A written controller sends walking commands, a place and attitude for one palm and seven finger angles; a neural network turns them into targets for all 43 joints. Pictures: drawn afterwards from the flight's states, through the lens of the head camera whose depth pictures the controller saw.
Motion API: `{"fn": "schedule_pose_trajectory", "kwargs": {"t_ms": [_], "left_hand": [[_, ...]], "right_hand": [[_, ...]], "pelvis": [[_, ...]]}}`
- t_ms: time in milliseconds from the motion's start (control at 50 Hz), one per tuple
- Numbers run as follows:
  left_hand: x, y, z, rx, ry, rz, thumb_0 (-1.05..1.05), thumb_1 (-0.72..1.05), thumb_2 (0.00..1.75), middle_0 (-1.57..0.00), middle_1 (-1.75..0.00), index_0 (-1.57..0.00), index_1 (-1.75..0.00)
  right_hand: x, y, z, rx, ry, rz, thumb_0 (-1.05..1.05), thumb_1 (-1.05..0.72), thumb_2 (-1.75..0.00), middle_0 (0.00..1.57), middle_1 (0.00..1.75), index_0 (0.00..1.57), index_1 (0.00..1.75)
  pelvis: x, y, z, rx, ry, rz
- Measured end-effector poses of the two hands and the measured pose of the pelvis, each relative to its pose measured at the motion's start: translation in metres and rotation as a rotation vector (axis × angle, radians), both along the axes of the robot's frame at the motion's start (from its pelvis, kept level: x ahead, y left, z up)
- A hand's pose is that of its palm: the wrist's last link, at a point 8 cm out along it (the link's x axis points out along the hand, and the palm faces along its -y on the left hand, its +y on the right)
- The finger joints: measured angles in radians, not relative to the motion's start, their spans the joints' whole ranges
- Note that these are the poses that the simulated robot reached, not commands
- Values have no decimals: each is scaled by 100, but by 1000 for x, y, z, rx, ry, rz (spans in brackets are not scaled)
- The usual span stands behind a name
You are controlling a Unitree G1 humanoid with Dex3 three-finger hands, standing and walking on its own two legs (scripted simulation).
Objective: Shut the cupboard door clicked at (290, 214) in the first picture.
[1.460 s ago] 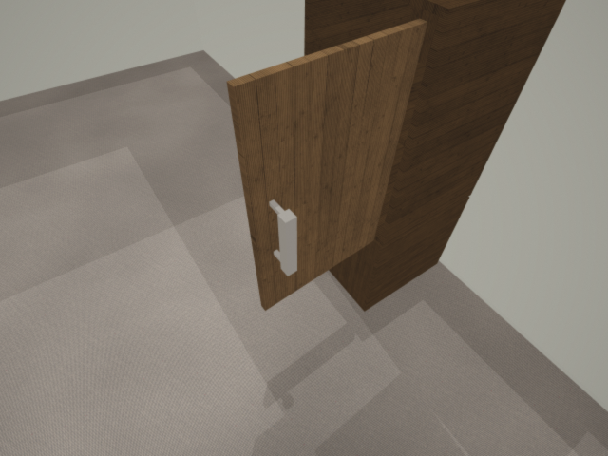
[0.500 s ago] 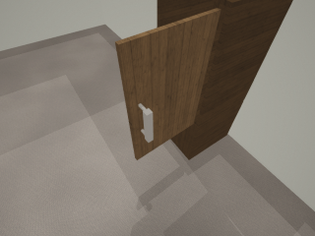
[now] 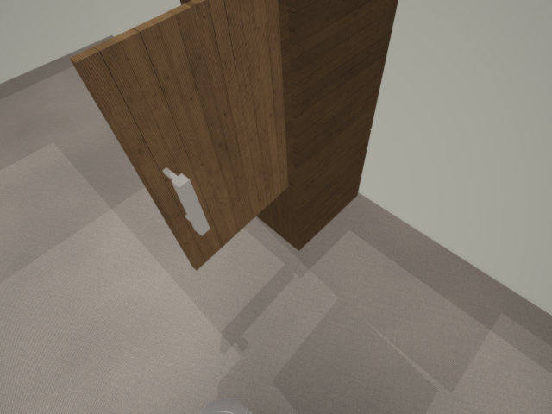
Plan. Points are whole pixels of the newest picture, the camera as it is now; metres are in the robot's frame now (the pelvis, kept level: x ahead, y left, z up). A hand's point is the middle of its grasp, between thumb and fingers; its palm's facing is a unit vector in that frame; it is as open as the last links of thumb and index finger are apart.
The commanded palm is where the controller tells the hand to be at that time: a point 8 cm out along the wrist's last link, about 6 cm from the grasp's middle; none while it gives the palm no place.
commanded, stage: walk to a spot facing it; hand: left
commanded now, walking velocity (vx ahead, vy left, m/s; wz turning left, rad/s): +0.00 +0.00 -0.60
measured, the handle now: (186, 202) +0.49 +0.23 -0.05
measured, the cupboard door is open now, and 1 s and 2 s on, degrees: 93 93 93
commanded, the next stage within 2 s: none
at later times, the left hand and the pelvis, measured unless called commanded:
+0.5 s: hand out of the picture +0.09 +0.22 -0.16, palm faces -0.18 -0.95 -0.24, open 7.4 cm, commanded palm none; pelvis +0.01 +0.03 +0.01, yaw -16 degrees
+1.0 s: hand (230, 360) +0.22 +0.11 -0.15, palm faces -0.58 -0.76 -0.29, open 7.4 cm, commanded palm none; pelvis +0.00 +0.01 +0.00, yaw -36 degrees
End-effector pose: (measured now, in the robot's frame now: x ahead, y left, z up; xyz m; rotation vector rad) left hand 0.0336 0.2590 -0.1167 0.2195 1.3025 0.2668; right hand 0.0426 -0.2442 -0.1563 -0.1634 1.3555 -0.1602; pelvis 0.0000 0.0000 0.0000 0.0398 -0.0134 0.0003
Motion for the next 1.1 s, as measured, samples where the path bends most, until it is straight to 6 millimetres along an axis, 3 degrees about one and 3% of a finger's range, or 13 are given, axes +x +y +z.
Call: {"fn": "schedule_pose_trajectory", "kwargs": {"t_ms": [120, 220, 340, 480, 520, 580, 700, 800, 940, 1000, 1100], "left_hand": [[4, -18, 10, -13, 36, -65, 0, 91, 89, -20, -30, -20, -30], [12, -26, 11, -32, 40, -109, 1, 91, 89, -21, -30, -20, -30], [26, -20, 6, -54, 33, -158, 1, 90, 89, -21, -30, -21, -30], [50, 7, -9, -66, 50, -233, 1, 90, 89, -21, -30, -21, -30], [63, 18, -18, -73, 45, -254, 1, 90, 89, -21, -30, -21, -30], [88, 26, -19, -75, 26, -307, 1, 91, 89, -21, -30, -20, -30], [136, 21, -9, -78, -17, -420, 1, 91, 89, -20, -30, -20, -30], [169, -11, -4, -76, -26, -548, 1, 91, 89, -20, -30, -20, -30], [205, -85, -3, -62, -123, -730, 1, 91, 89, -20, -30, -20, -30], [203, -103, 3, -62, -128, -771, 1, 91, 89, -20, -30, -20, -30], [197, -117, 4, -78, -96, -815, 0, 91, 89, -21, -30, -20, -30]], "right_hand": [[28, -23, 25, -21, -118, -48, 1, -90, -90, 20, 30, 20, 30], [46, -30, 37, -41, -198, -80, 1, -90, -90, 20, 30, 20, 30], [55, -23, 46, -58, -246, -109, 1, -90, -90, 20, 30, 20, 30], [50, 1, 56, -90, -289, -175, 1, -90, -90, 20, 30, 20, 30], [41, 7, 52, -118, -302, -192, 1, -90, -90, 20, 30, 20, 30], [14, 18, 55, -134, -243, -209, 1, -90, -90, 20, 30, 20, 30], [-48, 33, 58, -133, -124, -307, 1, -90, -90, 20, 30, 20, 30], [-100, 37, 49, -112, -64, -434, 1, -90, -90, 20, 30, 20, 30], [-172, 27, 16, -68, 20, -603, 1, -90, -90, 20, 30, 20, 30], [-183, 22, 18, -76, 27, -651, 1, -90, -90, 20, 30, 20, 30], [-174, 15, 33, -97, -46, -702, 1, -90, -90, 20, 30, 20, 30]], "pelvis": [[-2, -11, 15, 18, 22, -79], [1, -10, 18, 13, 28, -133], [4, 0, 18, 5, 32, -195], [10, 25, 13, -14, 45, -278], [14, 35, 4, -48, 56, -290], [13, 41, 7, -45, 37, -330], [14, 44, 16, -67, 45, -417], [12, 38, 15, -63, 46, -497], [1, 14, -5, -30, 42, -600], [-2, 13, 1, -27, 30, -632], [-3, 11, 10, -7, 21, -696]]}}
